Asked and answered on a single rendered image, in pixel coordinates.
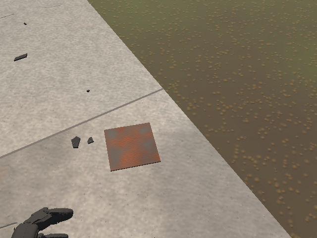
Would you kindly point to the robot left hand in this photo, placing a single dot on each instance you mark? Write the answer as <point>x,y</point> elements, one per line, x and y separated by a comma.
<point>40,220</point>

